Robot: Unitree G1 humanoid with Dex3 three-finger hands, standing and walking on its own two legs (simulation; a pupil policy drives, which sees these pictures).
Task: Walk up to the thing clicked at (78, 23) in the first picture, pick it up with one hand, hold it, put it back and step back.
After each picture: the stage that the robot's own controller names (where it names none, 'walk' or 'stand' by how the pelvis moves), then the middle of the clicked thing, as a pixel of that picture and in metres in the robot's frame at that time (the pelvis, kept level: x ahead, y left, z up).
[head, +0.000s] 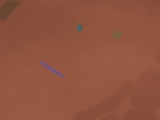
stand; (79, 26) +1.85 -0.03 -0.72
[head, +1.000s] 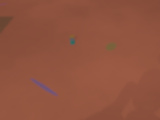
walk; (72, 39) +1.72 +0.21 -0.72
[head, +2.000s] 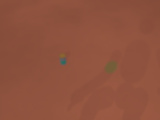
walk; (62, 59) +1.19 +0.23 -0.71
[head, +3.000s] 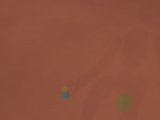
walk; (65, 92) +0.79 +0.18 -0.72
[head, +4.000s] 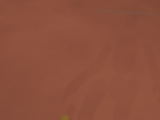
stand; out of the picture +0.56 +0.12 -0.70
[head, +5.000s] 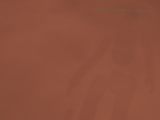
stand; out of the picture +0.51 +0.13 -0.72
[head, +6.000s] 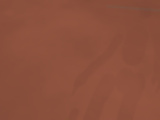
stand; out of the picture +0.48 +0.10 -0.72
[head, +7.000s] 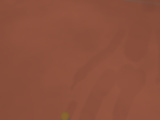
stand; (65, 118) +0.49 +0.09 -0.71
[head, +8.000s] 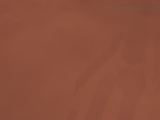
stand; out of the picture +0.48 +0.12 -0.72
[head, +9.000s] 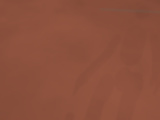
stand; out of the picture +0.47 +0.14 -0.73
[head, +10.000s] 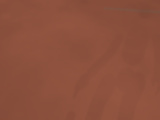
stand; out of the picture +0.47 +0.13 -0.73
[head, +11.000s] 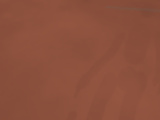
stand; out of the picture +0.47 +0.13 -0.73
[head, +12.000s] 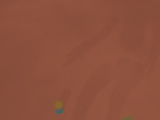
go down; (58, 107) +0.50 +0.11 -0.68
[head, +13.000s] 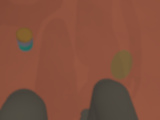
go down; (25, 40) +0.57 +0.17 -0.29
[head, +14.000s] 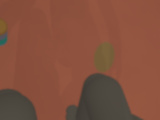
close in; out of the picture +0.56 +0.19 -0.26
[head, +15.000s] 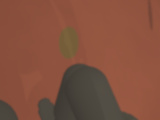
close; out of the picture +0.55 +0.24 -0.23
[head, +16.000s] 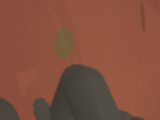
lift; out of the picture +0.55 +0.25 -0.24
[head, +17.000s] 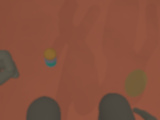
lift; (50, 58) +0.57 +0.14 -0.37
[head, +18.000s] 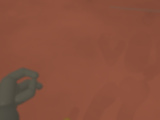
go down; out of the picture +0.51 +0.09 -0.67
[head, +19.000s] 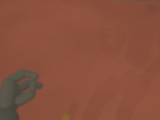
crouch; out of the picture +0.50 +0.11 -0.68
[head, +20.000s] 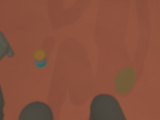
crouch; (40, 58) +0.57 +0.13 -0.40
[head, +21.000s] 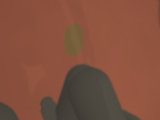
lower; out of the picture +0.55 +0.23 -0.24
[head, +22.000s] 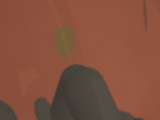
lower; out of the picture +0.55 +0.25 -0.24
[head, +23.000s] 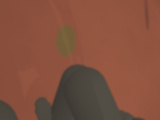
lower; out of the picture +0.55 +0.25 -0.24
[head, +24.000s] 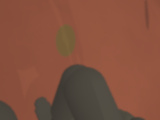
lower; out of the picture +0.55 +0.25 -0.24
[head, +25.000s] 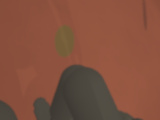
loosen; out of the picture +0.55 +0.25 -0.25
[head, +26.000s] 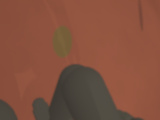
withdraw; out of the picture +0.56 +0.25 -0.24
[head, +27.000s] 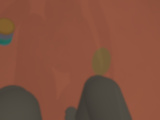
stand; (4, 32) +0.57 +0.20 -0.27
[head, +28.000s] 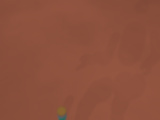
stand; (62, 114) +0.51 +0.09 -0.63
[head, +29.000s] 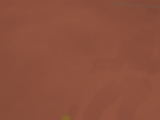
stand; out of the picture +0.51 +0.10 -0.66
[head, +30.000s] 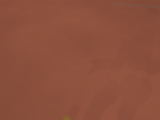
stand; out of the picture +0.50 +0.10 -0.67
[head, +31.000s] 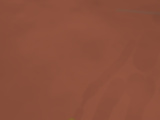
stand; out of the picture +0.52 +0.09 -0.72
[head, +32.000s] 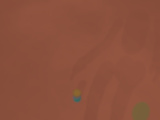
walk; (77, 95) +0.61 +0.03 -0.70
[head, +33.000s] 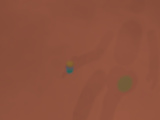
walk; (69, 67) +0.88 +0.04 -0.69
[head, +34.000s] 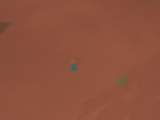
stand; (73, 65) +1.17 +0.09 -0.70
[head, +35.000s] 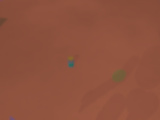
stand; (70, 61) +1.18 +0.08 -0.72
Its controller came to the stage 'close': yes
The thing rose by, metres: 0.00
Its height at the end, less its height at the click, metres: +0.00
